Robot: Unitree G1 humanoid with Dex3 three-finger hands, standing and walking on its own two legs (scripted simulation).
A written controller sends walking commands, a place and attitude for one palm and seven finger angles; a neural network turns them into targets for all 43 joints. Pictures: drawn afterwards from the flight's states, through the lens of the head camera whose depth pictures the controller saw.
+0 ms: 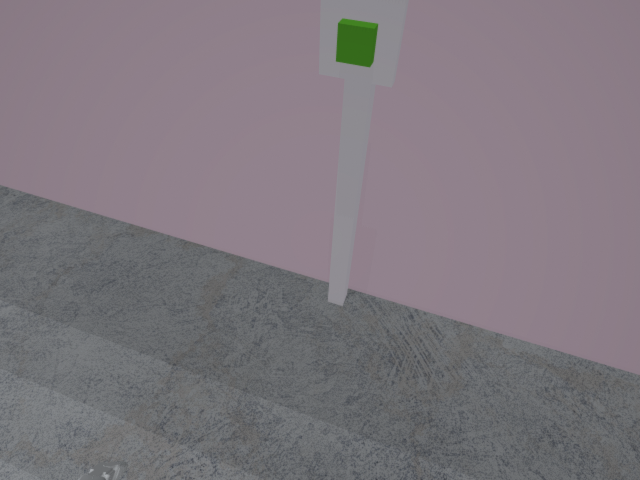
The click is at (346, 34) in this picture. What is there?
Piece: button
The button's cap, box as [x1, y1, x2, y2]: [336, 18, 377, 66]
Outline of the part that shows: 342,18 338,23 336,61 370,66 373,60 377,24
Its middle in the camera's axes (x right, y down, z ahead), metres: +0.07 -0.38 +0.75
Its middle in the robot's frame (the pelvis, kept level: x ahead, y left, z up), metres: +0.83 -0.02 +0.19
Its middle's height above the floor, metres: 0.96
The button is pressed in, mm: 0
